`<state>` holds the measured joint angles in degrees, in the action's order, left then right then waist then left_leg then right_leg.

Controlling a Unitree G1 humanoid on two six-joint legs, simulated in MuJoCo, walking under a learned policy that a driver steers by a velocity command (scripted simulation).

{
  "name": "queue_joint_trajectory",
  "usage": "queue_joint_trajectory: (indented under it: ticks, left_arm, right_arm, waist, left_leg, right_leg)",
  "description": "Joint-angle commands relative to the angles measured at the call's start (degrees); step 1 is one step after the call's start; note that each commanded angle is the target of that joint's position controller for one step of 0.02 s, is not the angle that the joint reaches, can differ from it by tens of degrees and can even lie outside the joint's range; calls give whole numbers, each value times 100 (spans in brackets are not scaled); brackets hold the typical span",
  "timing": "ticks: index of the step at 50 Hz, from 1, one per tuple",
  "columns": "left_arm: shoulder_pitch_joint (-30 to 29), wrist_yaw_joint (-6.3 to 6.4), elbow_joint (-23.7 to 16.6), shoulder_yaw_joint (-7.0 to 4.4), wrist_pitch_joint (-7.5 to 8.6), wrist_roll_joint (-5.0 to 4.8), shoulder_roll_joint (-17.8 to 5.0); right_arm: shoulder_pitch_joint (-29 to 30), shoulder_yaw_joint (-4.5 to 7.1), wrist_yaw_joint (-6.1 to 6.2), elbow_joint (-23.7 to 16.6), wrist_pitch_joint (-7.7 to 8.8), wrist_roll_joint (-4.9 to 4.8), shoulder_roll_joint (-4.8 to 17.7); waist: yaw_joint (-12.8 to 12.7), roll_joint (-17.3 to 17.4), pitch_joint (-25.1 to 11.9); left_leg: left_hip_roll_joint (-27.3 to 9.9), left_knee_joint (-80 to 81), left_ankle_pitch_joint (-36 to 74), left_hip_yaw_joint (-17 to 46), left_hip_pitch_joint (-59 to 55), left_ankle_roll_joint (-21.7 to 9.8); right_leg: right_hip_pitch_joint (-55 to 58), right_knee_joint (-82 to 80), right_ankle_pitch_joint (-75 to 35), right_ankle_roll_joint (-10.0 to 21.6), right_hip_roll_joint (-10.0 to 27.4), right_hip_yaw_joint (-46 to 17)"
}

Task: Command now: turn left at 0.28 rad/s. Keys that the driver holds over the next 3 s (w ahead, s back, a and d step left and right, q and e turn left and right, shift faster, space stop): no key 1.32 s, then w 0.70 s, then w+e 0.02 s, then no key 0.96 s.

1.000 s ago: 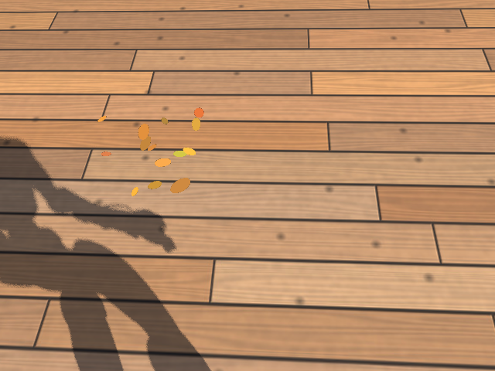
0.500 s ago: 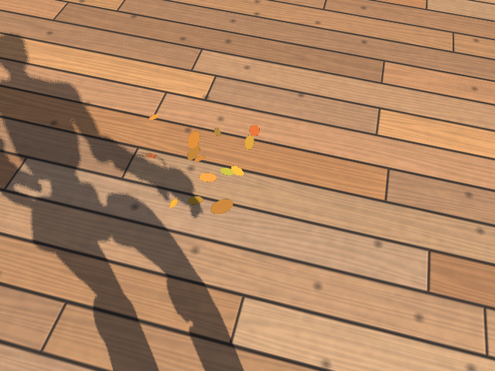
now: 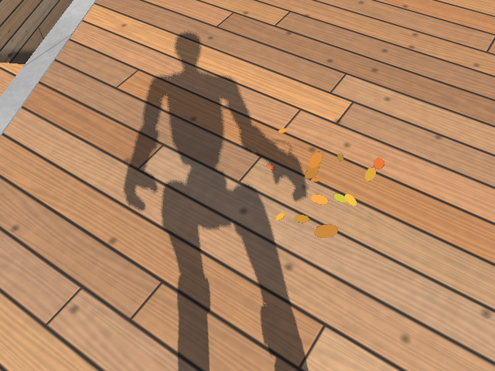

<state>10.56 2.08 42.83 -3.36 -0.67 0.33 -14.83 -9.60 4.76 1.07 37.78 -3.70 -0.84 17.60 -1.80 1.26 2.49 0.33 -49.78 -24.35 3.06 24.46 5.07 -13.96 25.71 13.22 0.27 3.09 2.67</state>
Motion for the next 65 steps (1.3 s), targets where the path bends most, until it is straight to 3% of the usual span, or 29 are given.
queue_joint_trajectory:
  ticks: [1,3,4,5,6,7,8,11,12,14,20,30,45,65]
  left_arm:
    - [-50,-51,-257,-300,36,-85,-1182]
    - [-144,-73,-186,-254,24,-181,-1116]
    - [110,-86,-49,-201,55,-201,-980]
    - [300,-132,-24,-102,117,-25,-718]
    - [445,-194,-109,11,204,165,-380]
    - [-53,-145,-160,-16,191,146,-598]
    - [-203,-136,-180,-44,170,77,-703]
    - [-109,-91,-41,-34,103,103,-734]
    - [-35,-106,-9,-15,108,107,-747]
    - [28,-139,158,-53,128,58,-894]
    - [57,-96,472,-21,177,45,-737]
    - [44,5,917,-21,138,13,-747]
    - [143,62,1487,12,93,-8,-624]
    - [498,102,1916,91,81,-19,-400]
  right_arm:
    - [172,44,-38,-471,86,9,361]
    - [-184,42,-72,-279,93,26,305]
    - [-235,55,-68,-245,96,47,400]
    - [-340,94,-20,-275,91,76,687]
    - [30,110,19,-377,68,163,980]
    - [124,3,-27,-382,141,231,515]
    - [264,-63,-61,-316,220,264,356]
    - [466,-75,-63,-176,360,176,396]
    - [385,-98,-66,-108,368,184,345]
    - [271,-137,-73,-51,346,207,258]
    - [224,-125,-43,191,339,161,285]
    - [107,-112,-21,769,358,132,254]
    - [-121,-173,52,1596,369,105,267]
    - [-332,-271,75,2152,365,85,146]
  waist:
    - [-63,-1295,-681]
    - [173,-1164,-626]
    - [187,-978,-618]
    - [70,-237,-950]
    - [-250,1084,-915]
    - [134,912,-913]
    - [87,808,-744]
    - [-2,864,-528]
    - [-10,728,-543]
    - [82,226,-319]
    - [68,-72,-309]
    - [52,-51,-298]
    - [83,-88,-144]
    - [124,-116,-29]
  left_leg:
    - [57,1094,140,-363,-339,-97]
    - [143,2587,1247,-532,-1120,-348]
    - [67,3229,1921,-362,-1709,-525]
    - [-658,3117,3170,521,-2610,-729]
    - [-1565,2788,4209,1372,-2545,-1382]
    - [-1649,2898,3516,1440,-2000,-1811]
    - [-1410,2964,3015,1283,-1865,-1728]
    - [-959,2910,2504,900,-1551,-1256]
    - [-816,2900,2188,807,-1427,-1125]
    - [-562,2929,1548,618,-1291,-919]
    - [-438,2764,2083,487,-1406,-896]
    - [-309,2788,2224,329,-1415,-832]
    - [-193,2810,2114,162,-1390,-761]
    - [-126,2855,1907,48,-1305,-733]
  right_leg:
    - [850,-444,-2566,1263,1254,-1018]
    - [608,-163,-2429,1062,1128,-899]
    - [292,-39,-2024,748,996,-799]
    - [-265,511,-974,258,661,-470]
    - [-893,803,839,-229,115,37]
    - [-668,973,1392,-393,124,-230]
    - [-612,936,1186,-405,127,-275]
    - [-97,150,-245,-402,144,-380]
    - [204,-25,-714,-387,176,-392]
    - [224,-33,-625,-266,138,-313]
    - [400,-210,-813,-310,136,-324]
    - [563,-250,-823,-287,126,-280]
    - [506,-308,-737,-249,45,-200]
    - [391,-312,-620,-223,-22,-163]
